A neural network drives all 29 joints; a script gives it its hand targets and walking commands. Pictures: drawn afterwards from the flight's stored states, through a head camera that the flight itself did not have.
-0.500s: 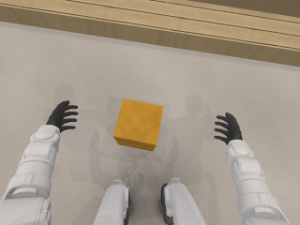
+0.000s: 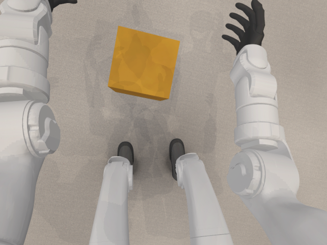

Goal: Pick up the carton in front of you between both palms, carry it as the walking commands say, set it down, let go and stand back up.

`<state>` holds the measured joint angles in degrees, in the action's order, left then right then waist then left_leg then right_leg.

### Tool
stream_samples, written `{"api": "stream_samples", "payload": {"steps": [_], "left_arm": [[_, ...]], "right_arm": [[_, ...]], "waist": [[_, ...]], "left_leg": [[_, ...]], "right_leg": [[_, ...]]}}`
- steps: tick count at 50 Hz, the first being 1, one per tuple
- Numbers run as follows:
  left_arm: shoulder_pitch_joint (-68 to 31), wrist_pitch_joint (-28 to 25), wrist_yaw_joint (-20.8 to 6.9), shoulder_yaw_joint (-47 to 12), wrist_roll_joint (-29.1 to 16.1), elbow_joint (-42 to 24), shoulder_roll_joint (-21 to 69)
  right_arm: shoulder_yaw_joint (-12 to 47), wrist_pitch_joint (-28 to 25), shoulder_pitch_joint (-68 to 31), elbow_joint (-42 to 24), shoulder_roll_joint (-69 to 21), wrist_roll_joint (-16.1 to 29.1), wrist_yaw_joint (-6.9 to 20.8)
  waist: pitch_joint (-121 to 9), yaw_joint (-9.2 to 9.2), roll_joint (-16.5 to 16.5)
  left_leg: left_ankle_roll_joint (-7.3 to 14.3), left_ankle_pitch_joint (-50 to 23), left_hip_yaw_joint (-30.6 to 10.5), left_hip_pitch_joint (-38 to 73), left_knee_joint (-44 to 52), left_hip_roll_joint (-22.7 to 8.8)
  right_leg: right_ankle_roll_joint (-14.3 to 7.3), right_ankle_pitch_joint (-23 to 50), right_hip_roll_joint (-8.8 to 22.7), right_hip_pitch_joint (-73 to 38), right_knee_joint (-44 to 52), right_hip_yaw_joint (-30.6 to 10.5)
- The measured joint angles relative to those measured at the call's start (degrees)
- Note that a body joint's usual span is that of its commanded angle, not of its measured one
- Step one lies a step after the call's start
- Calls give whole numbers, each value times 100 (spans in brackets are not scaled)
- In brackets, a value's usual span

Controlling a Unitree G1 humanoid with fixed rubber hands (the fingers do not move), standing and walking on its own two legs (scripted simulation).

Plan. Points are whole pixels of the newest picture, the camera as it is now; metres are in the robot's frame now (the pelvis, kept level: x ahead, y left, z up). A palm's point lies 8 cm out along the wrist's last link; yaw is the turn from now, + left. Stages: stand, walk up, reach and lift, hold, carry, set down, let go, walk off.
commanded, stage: reach and lift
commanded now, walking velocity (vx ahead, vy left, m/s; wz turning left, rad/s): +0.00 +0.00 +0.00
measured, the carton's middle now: (143, 70) +0.53 +0.01 -0.53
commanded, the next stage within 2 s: none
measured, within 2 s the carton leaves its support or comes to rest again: leaves its support in 1.70 s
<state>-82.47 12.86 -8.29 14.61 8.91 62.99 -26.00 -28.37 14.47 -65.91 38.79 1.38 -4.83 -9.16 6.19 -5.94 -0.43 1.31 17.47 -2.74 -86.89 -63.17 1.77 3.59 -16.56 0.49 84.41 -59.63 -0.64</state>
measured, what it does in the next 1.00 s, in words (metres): lowers itself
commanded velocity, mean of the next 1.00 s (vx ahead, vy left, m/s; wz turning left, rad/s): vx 0.00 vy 0.00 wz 0.00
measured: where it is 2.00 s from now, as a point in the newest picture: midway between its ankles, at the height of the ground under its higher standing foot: (153, 168)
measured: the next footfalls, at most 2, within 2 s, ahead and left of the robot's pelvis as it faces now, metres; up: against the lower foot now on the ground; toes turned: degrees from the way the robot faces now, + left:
none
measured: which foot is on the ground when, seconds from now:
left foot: down 0.00-1.00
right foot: down 0.00-1.00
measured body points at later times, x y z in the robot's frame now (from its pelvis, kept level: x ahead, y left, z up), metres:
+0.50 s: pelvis -0.01 -0.02 -0.17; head +0.36 +0.01 +0.09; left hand +0.56 +0.19 -0.34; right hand +0.50 -0.19 -0.34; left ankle +0.08 +0.10 -0.62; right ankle +0.08 -0.16 -0.62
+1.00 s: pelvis -0.03 -0.01 -0.28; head +0.35 +0.01 -0.07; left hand +0.57 +0.17 -0.48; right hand +0.51 -0.19 -0.47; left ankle +0.08 +0.10 -0.62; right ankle +0.08 -0.16 -0.62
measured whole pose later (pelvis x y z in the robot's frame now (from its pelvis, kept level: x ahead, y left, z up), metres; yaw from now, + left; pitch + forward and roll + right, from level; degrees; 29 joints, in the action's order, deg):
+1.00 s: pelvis -0.03 -0.01 -0.28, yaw -4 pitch +36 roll -6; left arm -96.4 5.3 -1.9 -5.6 -10.3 72.6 -33.5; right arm -16.2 4.9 -85.9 60.2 10.7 10.0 -11.5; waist 26.7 -3.4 -3.8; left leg 0.7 34.0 -3.8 -128.6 -126.7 0.6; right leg 6.3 -32.4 -4.5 126.2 -122.4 -1.1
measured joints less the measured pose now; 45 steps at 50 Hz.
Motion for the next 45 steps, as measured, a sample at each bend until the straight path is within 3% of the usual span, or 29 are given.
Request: {"api": "stream_samples", "payload": {"steps": [6, 12, 21, 29, 39, 45], "left_arm": [[304, -259, 92, 299, 227, -191, 334], [642, -521, 251, 413, 228, -131, 552], [427, -698, 522, -331, -631, -34, 57], [-338, -518, 549, -1197, -1426, 148, -582], [-1359, -508, 472, -1608, -1596, 980, -766], [-1441, -646, 567, -1761, -1755, 1000, -788]], "right_arm": [[-218, -426, 355, -78, -222, -267, 139], [-283, -767, 519, 214, -250, -360, 190], [448, -839, 84, 536, 145, 422, -92], [1064, -576, -665, 742, 535, 1200, -378], [973, -605, -1717, 1678, 739, 1183, -269], [1034, -814, -2042, 2049, 823, 1213, -228]], "waist": [[-399, 84, 48], [-807, 196, 98], [-488, 239, -42], [323, 205, -176], [1399, 217, -240], [2041, 250, -268]], "left_leg": [[-17, 147, -62, -490, -129, 20], [-88, 505, -159, -1377, -923, 42], [-233, 1120, -234, -2932, -2985, 75], [-311, 1287, -297, -3850, -4575, 89], [-226, 1281, -232, -4257, -5639, 71], [-107, 1467, -112, -4155, -6078, -61]], "right_leg": [[17, -128, -50, 489, -122, -35], [71, -400, -182, 1425, -962, -113], [55, -1106, -372, 2988, -3026, -122], [96, -1278, -481, 3894, -4581, -35], [228, -1280, -514, 4256, -5602, -42], [269, -1431, -507, 4160, -6026, -79]]}}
